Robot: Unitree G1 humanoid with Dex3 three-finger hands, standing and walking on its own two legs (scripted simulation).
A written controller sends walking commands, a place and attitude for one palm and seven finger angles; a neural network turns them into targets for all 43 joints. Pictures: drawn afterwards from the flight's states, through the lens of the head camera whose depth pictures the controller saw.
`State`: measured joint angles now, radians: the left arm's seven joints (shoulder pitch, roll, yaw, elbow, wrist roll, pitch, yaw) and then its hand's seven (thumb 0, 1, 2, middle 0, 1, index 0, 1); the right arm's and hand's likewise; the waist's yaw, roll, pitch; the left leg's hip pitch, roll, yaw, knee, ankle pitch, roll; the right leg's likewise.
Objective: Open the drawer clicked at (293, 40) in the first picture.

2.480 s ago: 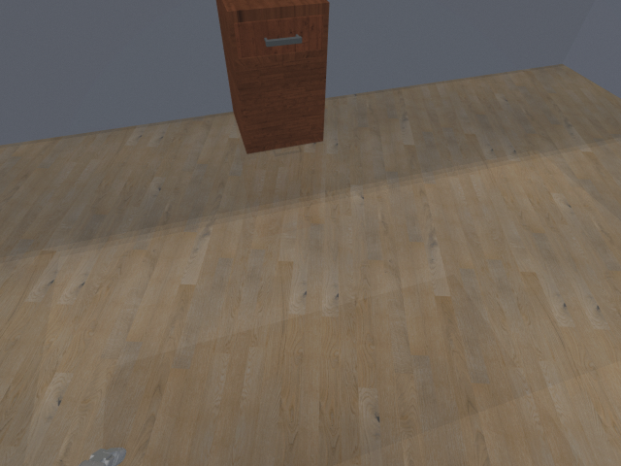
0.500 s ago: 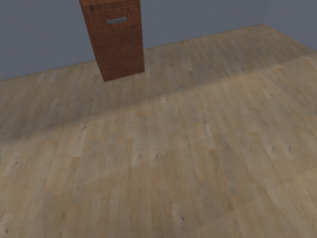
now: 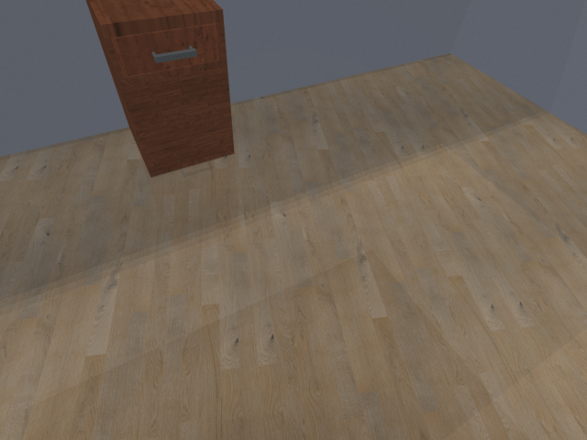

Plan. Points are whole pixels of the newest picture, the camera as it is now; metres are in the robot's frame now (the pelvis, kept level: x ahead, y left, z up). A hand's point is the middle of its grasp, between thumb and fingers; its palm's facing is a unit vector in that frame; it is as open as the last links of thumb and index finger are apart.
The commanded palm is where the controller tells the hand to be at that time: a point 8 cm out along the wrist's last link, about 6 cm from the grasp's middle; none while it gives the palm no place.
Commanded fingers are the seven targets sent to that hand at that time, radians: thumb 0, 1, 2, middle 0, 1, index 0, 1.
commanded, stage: walk to a spot facing it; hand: left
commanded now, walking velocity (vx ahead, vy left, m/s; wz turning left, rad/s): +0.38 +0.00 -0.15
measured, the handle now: (174, 53) +1.39 +0.55 -0.18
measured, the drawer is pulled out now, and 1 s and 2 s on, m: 0.00 0.00 0.00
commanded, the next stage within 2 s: turn to face it in 1.50 s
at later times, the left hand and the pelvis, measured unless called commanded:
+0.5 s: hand (221, 344) +0.29 +0.14 -0.15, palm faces +0.00 -0.97 -0.22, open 7.1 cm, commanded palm none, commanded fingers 0.00 0.90 0.90 -0.20 -0.30 -0.20 -0.30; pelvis +0.23 -0.04 +0.01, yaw -2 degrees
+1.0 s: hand (221, 247) +0.50 +0.19 -0.16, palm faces -0.02 -0.99 -0.15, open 7.3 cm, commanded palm none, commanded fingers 0.00 0.90 0.90 -0.20 -0.30 -0.20 -0.30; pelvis +0.45 +0.01 +0.02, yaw -5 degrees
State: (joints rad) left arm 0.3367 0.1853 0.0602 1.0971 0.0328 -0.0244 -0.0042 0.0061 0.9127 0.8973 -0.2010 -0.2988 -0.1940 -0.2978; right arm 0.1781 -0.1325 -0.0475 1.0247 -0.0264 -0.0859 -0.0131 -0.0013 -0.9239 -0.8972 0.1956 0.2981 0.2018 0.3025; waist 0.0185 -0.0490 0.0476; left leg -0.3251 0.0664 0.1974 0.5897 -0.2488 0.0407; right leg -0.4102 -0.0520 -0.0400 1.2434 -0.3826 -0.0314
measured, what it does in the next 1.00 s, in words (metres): walks ahead: right foot, then left foot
